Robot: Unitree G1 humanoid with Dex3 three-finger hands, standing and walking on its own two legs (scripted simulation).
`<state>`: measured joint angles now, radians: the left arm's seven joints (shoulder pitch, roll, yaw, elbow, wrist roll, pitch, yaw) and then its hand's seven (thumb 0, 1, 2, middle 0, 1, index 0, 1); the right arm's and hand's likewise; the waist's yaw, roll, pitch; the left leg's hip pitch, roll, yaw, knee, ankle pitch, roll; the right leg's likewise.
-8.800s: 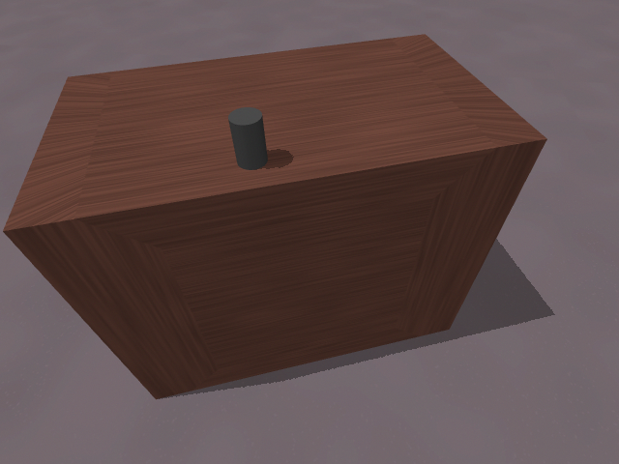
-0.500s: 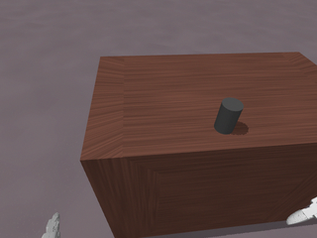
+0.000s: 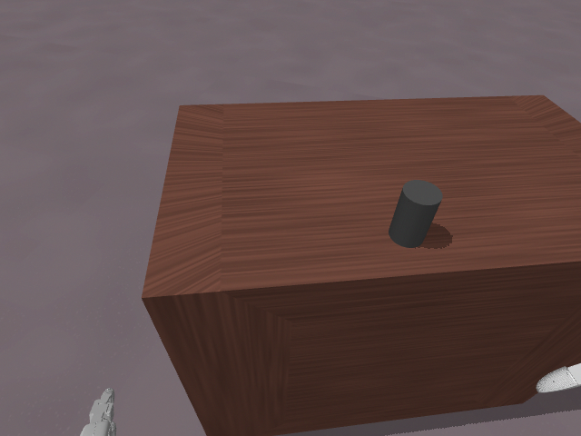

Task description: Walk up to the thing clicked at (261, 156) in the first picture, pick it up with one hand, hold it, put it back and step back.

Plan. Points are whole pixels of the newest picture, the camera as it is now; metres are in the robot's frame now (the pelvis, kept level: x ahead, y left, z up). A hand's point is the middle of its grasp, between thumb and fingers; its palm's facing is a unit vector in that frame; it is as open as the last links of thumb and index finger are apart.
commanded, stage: go down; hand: right
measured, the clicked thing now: (413, 214) +0.44 -0.22 +0.07
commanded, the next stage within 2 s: none
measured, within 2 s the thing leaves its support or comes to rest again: neither
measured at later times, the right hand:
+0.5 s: hand out of the picture +0.26 -0.34 +0.21, palm faces +0.35 +0.88 -0.31, open 17.3 cm
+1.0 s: hand out of the picture +0.29 -0.37 +0.20, palm faces +0.25 +0.95 -0.21, open 17.5 cm
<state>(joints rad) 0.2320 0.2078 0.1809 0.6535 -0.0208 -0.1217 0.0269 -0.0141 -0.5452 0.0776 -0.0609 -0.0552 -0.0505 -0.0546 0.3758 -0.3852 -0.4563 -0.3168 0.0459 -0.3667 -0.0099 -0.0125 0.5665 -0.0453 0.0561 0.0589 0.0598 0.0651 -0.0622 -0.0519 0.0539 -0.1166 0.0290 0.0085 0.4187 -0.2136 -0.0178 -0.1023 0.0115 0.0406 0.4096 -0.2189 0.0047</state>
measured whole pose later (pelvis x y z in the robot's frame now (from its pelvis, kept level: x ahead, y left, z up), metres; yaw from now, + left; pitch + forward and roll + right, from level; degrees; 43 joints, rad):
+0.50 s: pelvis +0.00 +0.00 +0.00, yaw +0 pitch -3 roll +0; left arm 0.20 0.21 0.07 0.70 -0.03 -0.16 0.15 -0.01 -0.52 0.04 -0.06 -0.05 -0.06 -0.04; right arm -0.06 -0.58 -0.61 0.24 0.22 -0.21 0.32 -0.01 0.51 -0.05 0.05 0.05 0.06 0.05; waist -0.02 -0.02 -0.02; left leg -0.17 0.02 0.01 0.42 -0.21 -0.02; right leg -0.16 0.01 0.04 0.43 -0.22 0.01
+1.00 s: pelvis +0.01 -0.01 +0.00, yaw +0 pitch +0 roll +1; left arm 0.22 0.25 -0.01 0.76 -0.01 -0.22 0.19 -0.01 -0.56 0.07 -0.06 -0.05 -0.04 -0.05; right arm -0.26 -0.70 -0.64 0.49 0.25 -0.03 0.52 -0.01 0.54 -0.04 0.05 0.04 0.05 0.05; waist -0.03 -0.03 -0.04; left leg -0.22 0.02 0.01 0.44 -0.22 -0.02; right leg -0.23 0.00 0.04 0.48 -0.25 0.00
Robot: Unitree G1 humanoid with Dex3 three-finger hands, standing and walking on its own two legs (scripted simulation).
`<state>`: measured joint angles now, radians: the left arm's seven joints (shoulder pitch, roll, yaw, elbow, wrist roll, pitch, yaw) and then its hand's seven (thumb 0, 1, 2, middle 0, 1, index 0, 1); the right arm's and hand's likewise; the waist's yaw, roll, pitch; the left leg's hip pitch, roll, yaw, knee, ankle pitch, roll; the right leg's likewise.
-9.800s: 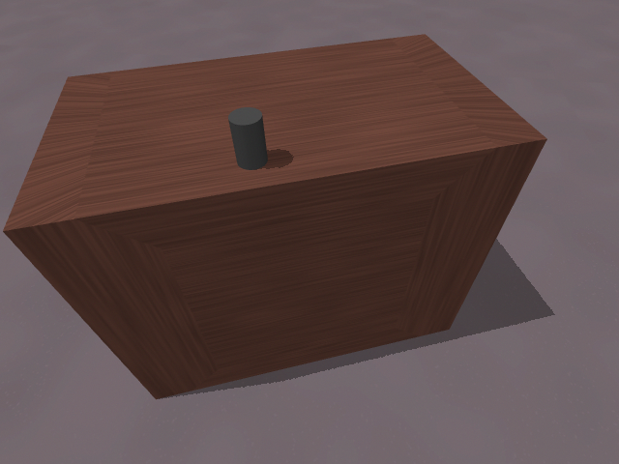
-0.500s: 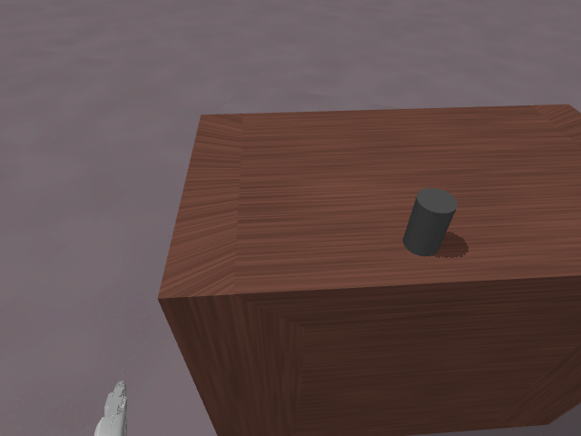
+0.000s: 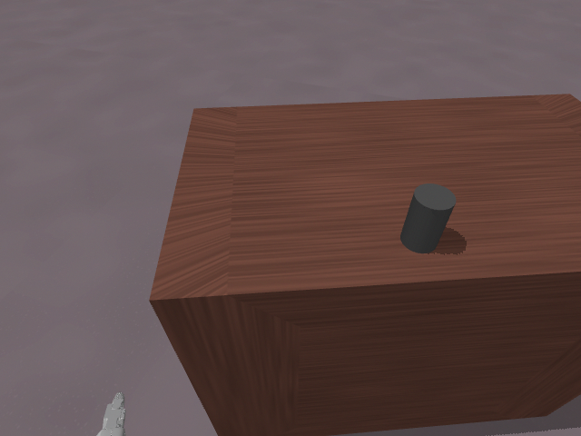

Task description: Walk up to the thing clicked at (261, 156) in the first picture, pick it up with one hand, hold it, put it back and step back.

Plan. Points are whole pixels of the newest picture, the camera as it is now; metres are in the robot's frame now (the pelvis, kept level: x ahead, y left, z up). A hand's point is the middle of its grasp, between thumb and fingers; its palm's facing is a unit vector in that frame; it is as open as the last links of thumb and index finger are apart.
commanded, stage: go down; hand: right
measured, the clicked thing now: (426, 219) +0.43 -0.21 +0.07
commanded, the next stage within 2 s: approach in 1.94 s
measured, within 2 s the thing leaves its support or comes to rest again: neither
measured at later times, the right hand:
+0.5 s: hand out of the picture +0.31 -0.39 +0.22, palm faces +0.24 +0.96 -0.11, open 17.5 cm
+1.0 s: hand out of the picture +0.32 -0.41 +0.22, palm faces +0.23 +0.97 -0.03, open 17.5 cm
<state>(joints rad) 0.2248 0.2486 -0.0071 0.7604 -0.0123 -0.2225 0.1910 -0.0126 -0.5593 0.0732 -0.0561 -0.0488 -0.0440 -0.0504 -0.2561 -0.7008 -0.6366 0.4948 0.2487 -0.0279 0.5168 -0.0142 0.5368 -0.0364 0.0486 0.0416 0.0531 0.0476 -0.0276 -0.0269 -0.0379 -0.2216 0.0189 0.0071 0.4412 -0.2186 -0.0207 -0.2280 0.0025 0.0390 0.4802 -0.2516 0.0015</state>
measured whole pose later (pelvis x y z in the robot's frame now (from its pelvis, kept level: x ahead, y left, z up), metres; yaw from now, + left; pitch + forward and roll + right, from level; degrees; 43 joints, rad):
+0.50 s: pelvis +0.00 +0.01 +0.00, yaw +0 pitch +3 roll +1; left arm 0.23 0.25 -0.06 0.67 0.00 -0.26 0.24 -0.01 -0.56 0.08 -0.06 -0.05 -0.05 -0.05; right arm -0.46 -0.82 -0.69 0.74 0.24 -0.01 0.61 -0.02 0.55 -0.05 0.04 0.04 0.05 0.05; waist 0.00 -0.01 -0.05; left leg -0.29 0.01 0.02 0.48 -0.23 -0.01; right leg -0.30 0.00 0.05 0.52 -0.26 0.01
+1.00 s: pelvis +0.00 +0.00 +0.00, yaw +0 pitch +4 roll +1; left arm 0.25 0.27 -0.06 0.65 -0.01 -0.24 0.25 -0.01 -0.57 0.08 -0.06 -0.05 -0.05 -0.06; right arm -0.52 -0.89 -0.68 0.86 0.23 0.08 0.65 -0.02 0.55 -0.05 0.04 0.05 0.05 0.05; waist 0.01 -0.01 -0.07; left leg -0.31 0.01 0.01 0.48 -0.24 -0.02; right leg -0.33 0.00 0.05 0.55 -0.28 0.00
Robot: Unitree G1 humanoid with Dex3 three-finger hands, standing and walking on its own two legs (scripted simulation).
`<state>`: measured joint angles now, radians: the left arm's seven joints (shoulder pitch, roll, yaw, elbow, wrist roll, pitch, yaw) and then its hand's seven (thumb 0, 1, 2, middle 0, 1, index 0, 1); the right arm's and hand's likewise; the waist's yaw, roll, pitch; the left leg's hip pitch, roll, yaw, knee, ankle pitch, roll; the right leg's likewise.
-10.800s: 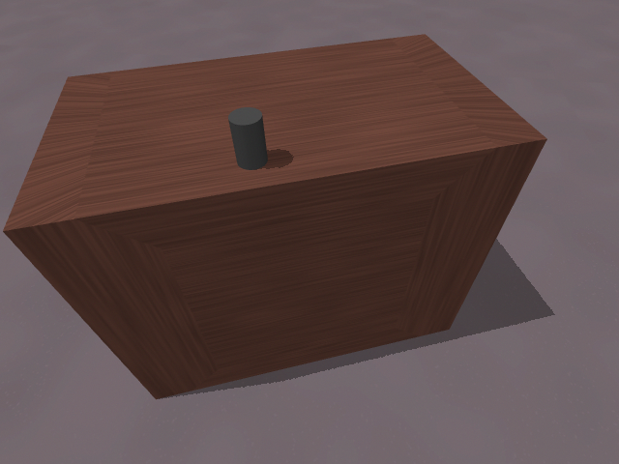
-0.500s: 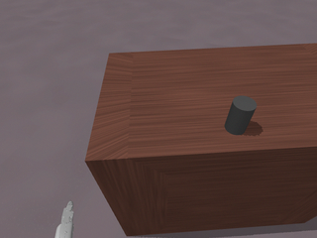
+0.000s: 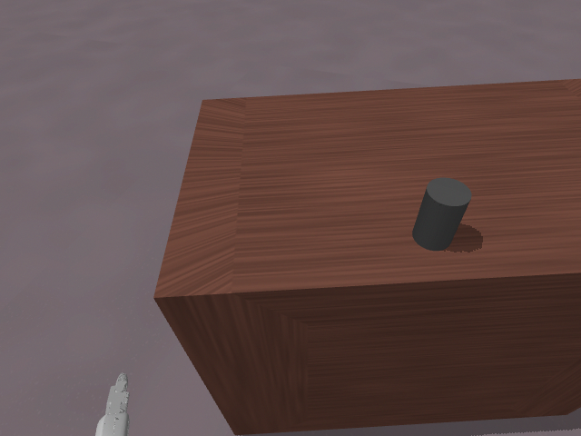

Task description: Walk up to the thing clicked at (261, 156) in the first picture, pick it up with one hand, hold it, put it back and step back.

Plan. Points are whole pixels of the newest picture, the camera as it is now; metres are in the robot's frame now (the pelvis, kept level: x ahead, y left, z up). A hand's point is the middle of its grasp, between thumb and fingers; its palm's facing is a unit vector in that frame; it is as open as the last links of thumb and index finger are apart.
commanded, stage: go down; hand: right
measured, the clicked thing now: (439, 215) +0.42 -0.21 +0.08
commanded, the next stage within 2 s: approach in 0.94 s
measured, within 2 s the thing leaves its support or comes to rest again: neither
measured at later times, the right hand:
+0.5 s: hand out of the picture +0.33 -0.40 +0.23, palm faces +0.21 +0.98 +0.00, open 17.6 cm
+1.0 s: hand out of the picture +0.33 -0.40 +0.23, palm faces +0.22 +0.98 +0.01, open 17.4 cm
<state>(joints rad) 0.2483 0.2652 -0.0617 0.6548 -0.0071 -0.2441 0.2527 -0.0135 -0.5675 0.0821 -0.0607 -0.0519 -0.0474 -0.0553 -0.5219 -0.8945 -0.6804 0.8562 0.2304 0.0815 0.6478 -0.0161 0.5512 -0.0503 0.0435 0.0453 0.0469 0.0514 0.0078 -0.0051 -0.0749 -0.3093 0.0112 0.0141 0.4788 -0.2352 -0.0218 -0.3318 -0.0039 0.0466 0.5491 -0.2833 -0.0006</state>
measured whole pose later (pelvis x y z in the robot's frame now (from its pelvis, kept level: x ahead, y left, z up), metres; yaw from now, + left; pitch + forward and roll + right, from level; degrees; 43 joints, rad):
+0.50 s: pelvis +0.00 +0.00 +0.00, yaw +0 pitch +5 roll +1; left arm 0.25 0.27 -0.08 0.63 -0.01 -0.23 0.26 -0.01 -0.55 0.07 -0.06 -0.05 -0.05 -0.05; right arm -0.60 -0.94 -0.65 0.92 0.21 0.16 0.65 -0.02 0.56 -0.04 0.05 0.04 0.05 0.05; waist 0.02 -0.02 -0.08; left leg -0.33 0.01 0.01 0.48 -0.24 -0.02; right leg -0.35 -0.01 0.04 0.56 -0.29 0.00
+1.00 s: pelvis +0.00 +0.00 +0.00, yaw +0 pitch +5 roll +1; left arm 0.25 0.27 -0.08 0.61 -0.01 -0.23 0.26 -0.01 -0.54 0.07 -0.06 -0.05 -0.05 -0.05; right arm -0.59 -0.94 -0.67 0.93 0.22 0.15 0.66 -0.02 0.52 -0.04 0.06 0.05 0.05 0.05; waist 0.02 -0.01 -0.08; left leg -0.33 0.01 0.02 0.50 -0.25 -0.02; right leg -0.36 -0.01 0.05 0.57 -0.30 0.00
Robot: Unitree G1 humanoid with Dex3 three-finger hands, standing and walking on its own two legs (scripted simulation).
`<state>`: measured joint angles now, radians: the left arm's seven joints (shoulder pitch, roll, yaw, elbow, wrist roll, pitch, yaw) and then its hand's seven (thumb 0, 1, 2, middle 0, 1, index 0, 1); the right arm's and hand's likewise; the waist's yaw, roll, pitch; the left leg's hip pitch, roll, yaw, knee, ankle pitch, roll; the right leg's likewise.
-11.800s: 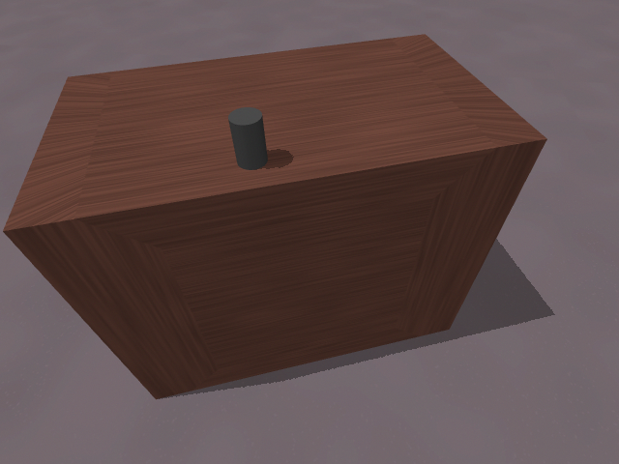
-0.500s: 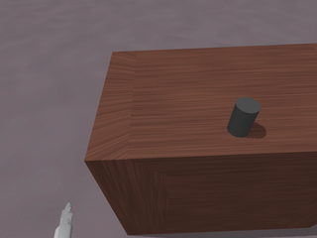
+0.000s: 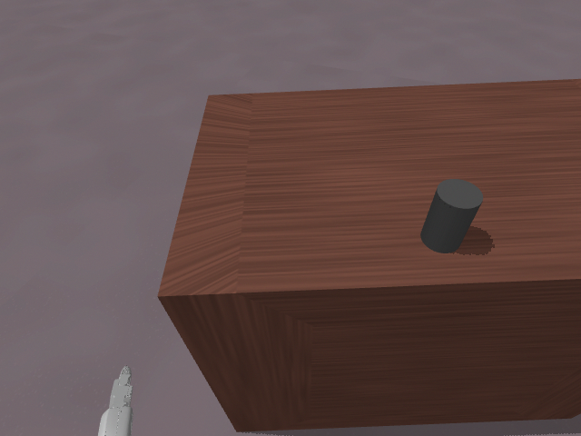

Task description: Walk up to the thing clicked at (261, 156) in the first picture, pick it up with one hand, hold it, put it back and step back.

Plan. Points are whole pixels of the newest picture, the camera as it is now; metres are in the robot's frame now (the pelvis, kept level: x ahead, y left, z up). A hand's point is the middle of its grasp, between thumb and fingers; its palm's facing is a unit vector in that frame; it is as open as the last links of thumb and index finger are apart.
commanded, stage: approach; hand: right
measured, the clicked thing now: (449, 217) +0.42 -0.21 +0.08
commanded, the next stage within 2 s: close in in 0.46 s
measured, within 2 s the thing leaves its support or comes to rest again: neither
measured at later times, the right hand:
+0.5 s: hand (559, 226) +0.37 -0.33 +0.12, palm faces +0.10 +0.99 +0.05, open 17.4 cm
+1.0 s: hand (486, 211) +0.41 -0.26 +0.10, palm faces +0.16 +0.99 +0.02, open 17.4 cm
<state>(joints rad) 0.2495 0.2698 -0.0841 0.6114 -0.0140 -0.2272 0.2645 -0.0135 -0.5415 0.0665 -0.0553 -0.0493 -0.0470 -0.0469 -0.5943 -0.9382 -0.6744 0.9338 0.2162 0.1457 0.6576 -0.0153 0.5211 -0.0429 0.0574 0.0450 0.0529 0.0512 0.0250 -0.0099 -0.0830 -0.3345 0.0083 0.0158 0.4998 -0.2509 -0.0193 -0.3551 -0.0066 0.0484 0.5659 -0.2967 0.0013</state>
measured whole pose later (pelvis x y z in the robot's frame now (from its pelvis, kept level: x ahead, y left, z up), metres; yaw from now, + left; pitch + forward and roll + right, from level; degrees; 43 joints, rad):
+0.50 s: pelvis +0.00 +0.00 -0.01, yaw +1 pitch +7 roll +1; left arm 0.27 0.25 -0.06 0.61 0.00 -0.25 0.21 -0.01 -0.54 0.05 -0.06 -0.05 -0.05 -0.05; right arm -0.52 -0.68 -0.54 0.91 0.23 -0.04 0.55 -0.01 0.51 -0.04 0.05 0.04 0.05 0.04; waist 0.05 0.03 -0.07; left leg -0.42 0.00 0.01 0.57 -0.27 -0.02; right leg -0.43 -0.01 0.04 0.63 -0.32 0.01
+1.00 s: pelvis -0.01 +0.00 -0.02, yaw +2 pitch +9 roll +1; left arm 0.30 0.23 0.02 0.49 -0.01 -0.15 0.10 -0.01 -0.53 0.04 -0.07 -0.06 -0.07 -0.05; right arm -0.54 -0.47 -0.46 0.80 0.19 -0.15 0.25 -0.01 0.50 -0.05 0.04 0.04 0.04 0.05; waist 0.06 -0.02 -0.09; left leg -0.53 -0.01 -0.01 0.70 -0.33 -0.02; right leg -0.53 -0.02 0.02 0.75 -0.38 0.00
